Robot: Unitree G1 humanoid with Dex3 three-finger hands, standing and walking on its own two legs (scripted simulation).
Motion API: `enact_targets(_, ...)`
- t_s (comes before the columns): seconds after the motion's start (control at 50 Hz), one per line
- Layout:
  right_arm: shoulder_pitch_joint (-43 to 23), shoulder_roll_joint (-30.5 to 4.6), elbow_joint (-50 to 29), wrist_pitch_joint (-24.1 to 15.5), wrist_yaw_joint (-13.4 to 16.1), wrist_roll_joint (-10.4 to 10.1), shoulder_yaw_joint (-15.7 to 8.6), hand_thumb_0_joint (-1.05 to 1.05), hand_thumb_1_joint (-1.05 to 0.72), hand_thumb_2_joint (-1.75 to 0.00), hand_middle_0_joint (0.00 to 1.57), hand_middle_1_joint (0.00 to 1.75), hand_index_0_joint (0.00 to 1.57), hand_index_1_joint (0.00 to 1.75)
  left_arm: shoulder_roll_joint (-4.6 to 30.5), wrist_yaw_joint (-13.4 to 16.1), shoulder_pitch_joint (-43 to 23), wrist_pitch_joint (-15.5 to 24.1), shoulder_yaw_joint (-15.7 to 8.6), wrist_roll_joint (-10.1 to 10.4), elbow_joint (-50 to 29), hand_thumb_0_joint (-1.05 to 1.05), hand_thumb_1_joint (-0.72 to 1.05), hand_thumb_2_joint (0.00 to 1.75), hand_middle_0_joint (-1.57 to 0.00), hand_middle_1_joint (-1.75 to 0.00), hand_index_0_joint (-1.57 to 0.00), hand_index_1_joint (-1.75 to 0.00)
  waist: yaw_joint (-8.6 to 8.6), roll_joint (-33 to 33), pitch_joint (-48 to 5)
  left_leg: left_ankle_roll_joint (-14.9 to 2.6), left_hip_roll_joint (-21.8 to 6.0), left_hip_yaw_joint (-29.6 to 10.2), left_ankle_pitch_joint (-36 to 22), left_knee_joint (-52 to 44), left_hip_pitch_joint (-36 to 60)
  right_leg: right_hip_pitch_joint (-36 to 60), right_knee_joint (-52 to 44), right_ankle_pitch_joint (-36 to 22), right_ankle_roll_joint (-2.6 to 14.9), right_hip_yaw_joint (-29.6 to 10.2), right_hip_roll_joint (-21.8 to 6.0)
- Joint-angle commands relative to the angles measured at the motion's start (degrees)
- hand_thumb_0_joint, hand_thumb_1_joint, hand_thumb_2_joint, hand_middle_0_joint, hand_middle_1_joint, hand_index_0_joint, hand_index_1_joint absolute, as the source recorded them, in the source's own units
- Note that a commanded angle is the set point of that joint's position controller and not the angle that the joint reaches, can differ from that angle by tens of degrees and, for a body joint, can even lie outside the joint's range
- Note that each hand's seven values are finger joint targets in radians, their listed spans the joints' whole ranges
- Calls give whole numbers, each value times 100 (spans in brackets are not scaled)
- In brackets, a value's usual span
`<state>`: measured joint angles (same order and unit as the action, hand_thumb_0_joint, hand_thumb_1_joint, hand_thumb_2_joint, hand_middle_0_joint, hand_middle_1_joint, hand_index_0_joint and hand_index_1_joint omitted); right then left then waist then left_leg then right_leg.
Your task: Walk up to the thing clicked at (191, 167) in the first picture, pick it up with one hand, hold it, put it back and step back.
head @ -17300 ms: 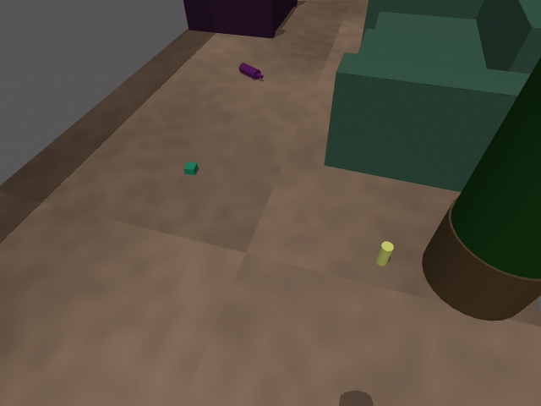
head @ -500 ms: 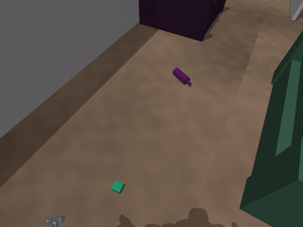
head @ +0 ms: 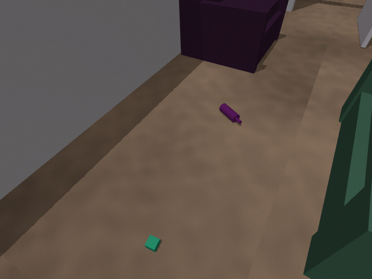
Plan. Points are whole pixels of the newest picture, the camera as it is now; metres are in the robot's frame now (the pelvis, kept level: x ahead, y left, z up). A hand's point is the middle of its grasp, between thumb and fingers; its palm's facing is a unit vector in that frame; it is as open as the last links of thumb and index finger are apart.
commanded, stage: walk up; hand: left
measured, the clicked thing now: (152, 243) +0.45 +0.23 -0.76
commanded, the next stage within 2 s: stand in 0.86 s
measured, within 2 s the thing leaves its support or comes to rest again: neither
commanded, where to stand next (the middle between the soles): +0.06 -0.01 m, yaw -1 degrees
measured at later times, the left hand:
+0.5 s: hand out of the picture +0.07 +0.26 -0.15, palm faces +0.01 -0.94 -0.35, open 7.4 cm
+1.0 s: hand out of the picture +0.10 +0.25 -0.15, palm faces +0.00 -0.94 -0.34, open 7.4 cm
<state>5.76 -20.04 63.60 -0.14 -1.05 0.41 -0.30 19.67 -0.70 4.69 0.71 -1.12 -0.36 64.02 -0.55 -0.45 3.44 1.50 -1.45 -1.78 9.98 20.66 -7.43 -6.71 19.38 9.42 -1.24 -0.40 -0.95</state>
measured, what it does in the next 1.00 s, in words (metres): stands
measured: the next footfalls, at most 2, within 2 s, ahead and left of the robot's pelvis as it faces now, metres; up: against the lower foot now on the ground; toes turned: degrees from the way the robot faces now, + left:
none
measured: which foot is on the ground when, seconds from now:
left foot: down 0.00-1.00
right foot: down 0.00-1.00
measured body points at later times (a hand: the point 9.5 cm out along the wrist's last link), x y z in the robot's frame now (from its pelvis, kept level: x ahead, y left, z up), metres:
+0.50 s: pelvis +0.01 +0.00 +0.00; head +0.02 +0.00 +0.45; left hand +0.07 +0.31 -0.13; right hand +0.09 -0.29 -0.14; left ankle +0.02 +0.14 -0.75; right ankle +0.02 -0.13 -0.75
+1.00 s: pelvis +0.02 +0.00 +0.00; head +0.03 +0.00 +0.45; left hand +0.10 +0.30 -0.13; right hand +0.10 -0.31 -0.13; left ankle +0.02 +0.14 -0.75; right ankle +0.02 -0.13 -0.75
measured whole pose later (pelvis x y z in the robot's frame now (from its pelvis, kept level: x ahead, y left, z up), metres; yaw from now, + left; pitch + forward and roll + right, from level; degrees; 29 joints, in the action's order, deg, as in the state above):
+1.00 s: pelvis +0.02 +0.00 +0.00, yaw +1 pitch -2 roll +0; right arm 5.8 -20.2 64.6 -0.4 -0.4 0.7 -0.5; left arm 19.6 -0.3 5.4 0.8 -0.8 -0.8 65.1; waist 0.1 -0.3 2.8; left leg 1.7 -1.3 -2.4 10.3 18.9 -6.5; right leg -6.0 18.7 10.6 -1.1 0.3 -1.2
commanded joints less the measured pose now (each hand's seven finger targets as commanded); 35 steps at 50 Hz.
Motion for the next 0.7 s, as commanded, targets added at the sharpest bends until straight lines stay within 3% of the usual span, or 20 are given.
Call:
enact_targets(0.0,-335,-1203,-315,-126,69,3,-224,0,-90,-90,20,30,20,30,1271,60,-325,100,-241,0,-297,0,90,90,-20,-30,-20,-30,-7,-53,-329,-279,-518,-506,163,-571,-148,-18,-471,204,210,-470,-557)
enact_targets(0.06,-357,-1215,-300,-134,74,15,-236,0,-90,-90,20,30,20,30,1225,50,-231,87,-222,9,-249,0,90,90,-20,-30,-20,-30,-29,-221,-280,-280,-532,-581,432,-695,-270,-11,-420,237,204,-464,-531)
enact_targets(0.18,-304,-1208,-260,-153,94,1,-252,0,-90,-90,20,30,20,30,1224,55,-170,96,-209,-5,-189,0,90,90,-20,-30,-20,-30,-6,-206,-475,-286,-556,-568,-16,-643,-233,183,-344,-104,182,-405,-543)
enact_targets(0.3,-273,-1240,-238,-136,101,-13,-267,0,-90,-90,20,30,20,30,1203,70,-125,87,-179,5,-143,0,90,90,-20,-30,-20,-30,8,-159,-326,-294,-533,-594,12,-640,-266,55,-344,-125,172,-384,-539)
enact_targets(0.44,-202,-1192,-225,-118,98,-52,-253,0,-90,-90,20,30,20,30,1234,91,-154,120,-177,11,-135,0,90,90,-20,-30,-20,-30,48,103,-523,-283,-490,-502,-606,-426,52,54,-346,-513,168,-410,-598)
enact_targets(0.68,-289,-1208,-215,-83,103,-38,-269,0,-90,-90,20,30,20,30,1261,118,-210,109,-202,-6,-173,0,90,90,-20,-30,-20,-30,49,92,-592,-278,-500,-438,-857,-425,102,216,-296,-824,164,-342,-628)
